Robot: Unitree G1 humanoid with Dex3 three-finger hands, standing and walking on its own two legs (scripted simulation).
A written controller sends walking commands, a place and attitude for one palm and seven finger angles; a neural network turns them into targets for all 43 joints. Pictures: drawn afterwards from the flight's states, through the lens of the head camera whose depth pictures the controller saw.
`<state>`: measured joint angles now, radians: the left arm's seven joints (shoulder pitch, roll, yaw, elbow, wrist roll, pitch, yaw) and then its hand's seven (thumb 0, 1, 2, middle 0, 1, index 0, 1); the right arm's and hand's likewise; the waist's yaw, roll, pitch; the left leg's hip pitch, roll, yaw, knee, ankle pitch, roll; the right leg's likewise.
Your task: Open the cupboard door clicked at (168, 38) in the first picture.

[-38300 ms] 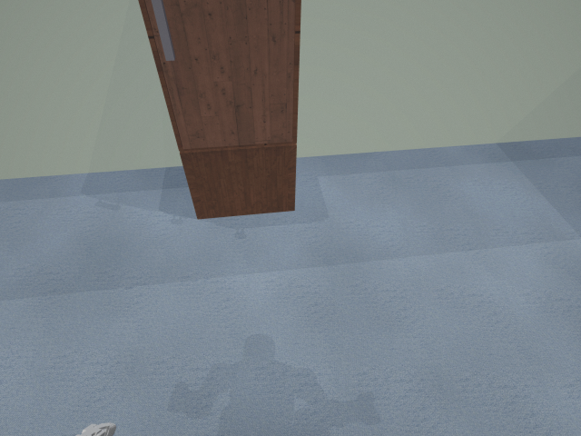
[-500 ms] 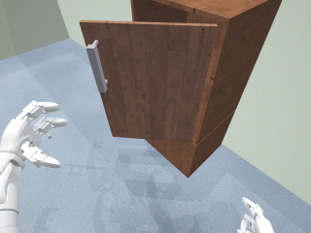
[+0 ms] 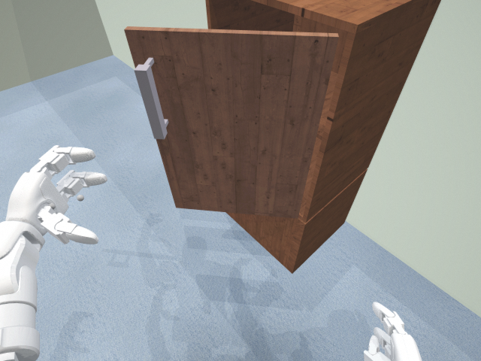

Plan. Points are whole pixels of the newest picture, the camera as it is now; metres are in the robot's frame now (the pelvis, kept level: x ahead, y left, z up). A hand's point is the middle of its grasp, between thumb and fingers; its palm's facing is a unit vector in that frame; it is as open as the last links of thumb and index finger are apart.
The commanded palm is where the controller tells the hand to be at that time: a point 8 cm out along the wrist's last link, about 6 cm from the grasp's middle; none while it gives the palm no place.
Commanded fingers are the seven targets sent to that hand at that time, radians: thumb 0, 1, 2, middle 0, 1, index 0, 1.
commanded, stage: move the hooked fingers beside the handle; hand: left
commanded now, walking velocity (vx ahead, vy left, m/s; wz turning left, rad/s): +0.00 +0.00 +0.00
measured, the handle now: (155, 99) +0.62 +0.25 +0.11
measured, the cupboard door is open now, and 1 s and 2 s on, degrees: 41 41 41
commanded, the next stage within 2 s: none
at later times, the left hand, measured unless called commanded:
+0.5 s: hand (106, 153) +0.42 +0.28 +0.13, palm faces -0.03 -1.00 +0.01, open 14.0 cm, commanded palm +0.40 +0.33 +0.13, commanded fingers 0.00 -0.50 0.30 -0.30 -1.20 -0.30 -1.20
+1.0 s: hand (114, 128) +0.49 +0.29 +0.13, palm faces -0.03 -1.00 +0.01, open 14.0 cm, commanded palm +0.48 +0.35 +0.12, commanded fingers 0.00 -0.50 0.30 -0.30 -1.20 -0.30 -1.20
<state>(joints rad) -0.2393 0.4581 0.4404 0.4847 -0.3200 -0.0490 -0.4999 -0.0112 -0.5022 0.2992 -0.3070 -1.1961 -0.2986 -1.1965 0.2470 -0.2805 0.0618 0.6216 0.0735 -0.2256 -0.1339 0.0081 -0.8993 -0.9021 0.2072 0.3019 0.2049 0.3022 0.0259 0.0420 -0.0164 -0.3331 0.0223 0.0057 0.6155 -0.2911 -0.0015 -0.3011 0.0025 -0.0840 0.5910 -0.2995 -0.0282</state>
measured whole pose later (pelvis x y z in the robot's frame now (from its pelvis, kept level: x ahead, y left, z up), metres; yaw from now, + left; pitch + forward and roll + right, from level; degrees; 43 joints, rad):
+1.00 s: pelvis +0.01 +0.03 -0.02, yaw -2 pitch +13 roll -2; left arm -0.93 0.74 0.47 1.25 -0.14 -0.21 -0.53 -0.01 -0.50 0.30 -0.30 -1.20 -0.30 -1.20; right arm 0.38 -0.32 0.05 0.64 0.04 -0.02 -0.09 0.00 -0.90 -0.90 0.21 0.30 0.21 0.30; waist -0.13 0.01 -0.05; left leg -0.64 0.03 0.03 0.76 -0.35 0.03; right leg -0.59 0.00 -0.06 0.68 -0.32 0.00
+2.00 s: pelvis +0.03 +0.04 -0.03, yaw -3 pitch +21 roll -5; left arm -1.11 0.90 0.51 1.31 -0.06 -0.17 -0.54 -0.01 -0.50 0.30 -0.30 -1.20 -0.29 -1.20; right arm 0.45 -0.29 0.07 0.60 0.01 0.11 -0.04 0.00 -0.90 -0.90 0.21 0.30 0.21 0.30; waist -0.20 0.02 -0.09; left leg -0.81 0.05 0.01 0.86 -0.42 0.05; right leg -0.72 0.03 -0.07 0.70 -0.34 0.02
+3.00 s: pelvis +0.03 +0.04 -0.03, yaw -4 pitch +22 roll -6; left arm -1.15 0.91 0.51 1.33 -0.05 -0.17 -0.51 -0.01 -0.50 0.30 -0.30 -1.20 -0.29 -1.20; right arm 0.48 -0.28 0.08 0.60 0.00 0.09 -0.04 0.00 -0.90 -0.90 0.21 0.30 0.21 0.30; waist -0.23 0.04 -0.08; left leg -0.85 0.06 0.01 0.89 -0.42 0.05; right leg -0.77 0.03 -0.07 0.72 -0.34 0.02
